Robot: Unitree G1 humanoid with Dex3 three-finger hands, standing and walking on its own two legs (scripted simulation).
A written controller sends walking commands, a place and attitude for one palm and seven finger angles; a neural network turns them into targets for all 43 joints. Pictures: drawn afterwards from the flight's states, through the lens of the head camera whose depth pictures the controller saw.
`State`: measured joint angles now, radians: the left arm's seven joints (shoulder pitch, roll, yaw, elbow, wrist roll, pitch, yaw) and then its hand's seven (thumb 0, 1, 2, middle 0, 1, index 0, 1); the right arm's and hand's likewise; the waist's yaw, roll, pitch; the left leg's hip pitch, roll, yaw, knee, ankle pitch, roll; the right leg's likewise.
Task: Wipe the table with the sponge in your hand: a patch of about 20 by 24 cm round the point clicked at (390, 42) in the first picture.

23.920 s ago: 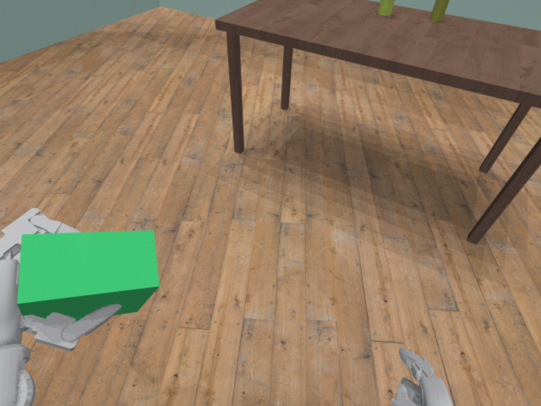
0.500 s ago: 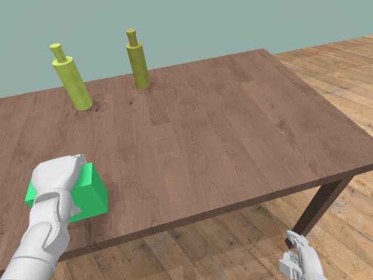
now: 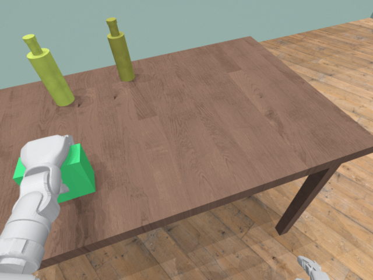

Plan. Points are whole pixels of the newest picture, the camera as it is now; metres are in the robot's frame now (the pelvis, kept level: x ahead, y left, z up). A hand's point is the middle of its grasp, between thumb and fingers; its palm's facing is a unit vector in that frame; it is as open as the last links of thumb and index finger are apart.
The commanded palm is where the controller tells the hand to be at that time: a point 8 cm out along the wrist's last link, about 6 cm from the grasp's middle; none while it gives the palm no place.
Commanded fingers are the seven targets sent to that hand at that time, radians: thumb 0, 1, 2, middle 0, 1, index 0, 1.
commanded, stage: wipe forward along the first lane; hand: left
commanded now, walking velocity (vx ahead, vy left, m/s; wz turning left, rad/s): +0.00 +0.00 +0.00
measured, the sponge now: (63, 180) +0.32 +0.34 +0.02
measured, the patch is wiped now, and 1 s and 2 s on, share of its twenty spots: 0.15 0.30 0.45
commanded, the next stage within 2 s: slide across to the middle lane in 0.82 s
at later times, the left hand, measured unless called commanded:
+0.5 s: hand (55, 150) +0.38 +0.36 +0.06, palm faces -0.12 +0.00 -0.99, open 9.9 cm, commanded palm +0.36 +0.35 +0.09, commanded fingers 0.00 0.10 1.30 -1.20 -1.60 -1.20 -1.60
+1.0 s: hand (55, 138) +0.41 +0.38 +0.06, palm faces -0.14 +0.02 -0.99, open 9.9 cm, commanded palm +0.40 +0.36 +0.10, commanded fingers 0.00 0.10 1.30 -1.20 -1.60 -1.20 -1.60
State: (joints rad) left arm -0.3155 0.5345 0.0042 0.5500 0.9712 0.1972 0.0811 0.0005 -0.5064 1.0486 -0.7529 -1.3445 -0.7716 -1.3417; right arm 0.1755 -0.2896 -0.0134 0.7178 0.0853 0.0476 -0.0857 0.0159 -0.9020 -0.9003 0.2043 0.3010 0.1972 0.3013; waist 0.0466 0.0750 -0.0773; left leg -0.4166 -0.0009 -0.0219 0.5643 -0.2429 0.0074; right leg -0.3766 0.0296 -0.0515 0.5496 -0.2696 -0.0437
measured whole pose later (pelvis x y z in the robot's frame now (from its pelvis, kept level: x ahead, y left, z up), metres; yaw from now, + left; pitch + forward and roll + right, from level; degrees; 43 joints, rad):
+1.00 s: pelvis +0.01 +0.03 -0.01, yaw -1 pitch +12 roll -2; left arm -0.68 0.66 0.04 0.97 1.05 0.08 0.10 0.00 -0.52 1.06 -0.76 -1.34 -0.78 -1.34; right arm 0.27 -0.28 -0.02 0.72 0.08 0.10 -0.06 0.01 -0.90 -0.90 0.21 0.30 0.20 0.30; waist -0.03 0.04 -0.11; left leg -0.57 -0.01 -0.01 0.63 -0.27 0.04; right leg -0.50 0.02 -0.04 0.55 -0.26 -0.01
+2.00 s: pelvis +0.03 +0.02 +0.00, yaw +0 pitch +8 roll -1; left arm -0.51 0.43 -0.10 0.68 0.99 0.34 0.16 0.00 -0.50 1.06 -0.73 -1.36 -0.75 -1.36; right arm 0.18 -0.27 -0.01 0.71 0.09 0.15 -0.04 0.01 -0.90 -0.90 0.20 0.30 0.20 0.30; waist 0.01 0.06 -0.11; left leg -0.39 -0.01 -0.01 0.53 -0.27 0.03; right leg -0.34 0.02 -0.03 0.48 -0.28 -0.02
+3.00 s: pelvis +0.03 +0.02 +0.00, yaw -1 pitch +3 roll +0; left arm -0.12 0.35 -0.21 0.17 0.98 0.52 0.14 0.00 -0.48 1.06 -0.71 -1.37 -0.73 -1.37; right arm 0.06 -0.26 0.02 0.64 0.09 0.13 -0.01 0.02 -0.90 -0.90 0.20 0.30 0.20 0.30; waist 0.06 0.08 -0.10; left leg -0.30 -0.02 0.00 0.53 -0.29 0.03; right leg -0.26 0.01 -0.02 0.51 -0.30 -0.02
